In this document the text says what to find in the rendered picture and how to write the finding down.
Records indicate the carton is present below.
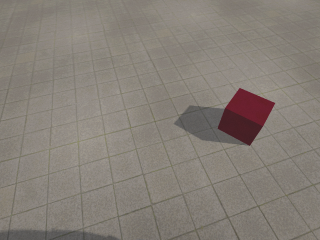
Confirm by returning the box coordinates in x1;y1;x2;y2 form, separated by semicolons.
218;88;275;146

